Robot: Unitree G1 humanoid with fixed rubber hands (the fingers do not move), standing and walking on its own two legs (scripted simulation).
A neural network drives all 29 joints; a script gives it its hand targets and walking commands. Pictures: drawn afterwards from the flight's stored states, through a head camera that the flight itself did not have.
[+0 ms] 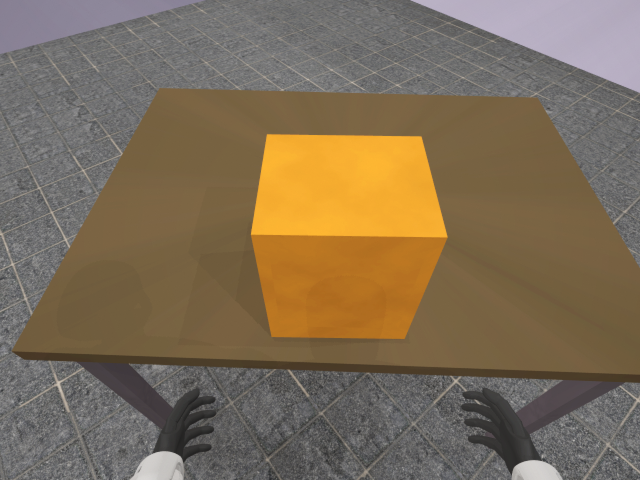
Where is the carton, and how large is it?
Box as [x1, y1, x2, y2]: [251, 134, 447, 338]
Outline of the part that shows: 267,134 252,224 251,237 271,336 404,338 447,237 421,136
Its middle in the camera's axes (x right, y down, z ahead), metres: +0.03 +0.01 +0.56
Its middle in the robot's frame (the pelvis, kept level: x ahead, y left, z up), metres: +0.42 +0.02 +0.03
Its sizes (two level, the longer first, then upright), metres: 0.208 0.176 0.250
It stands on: a table, 0.69 m high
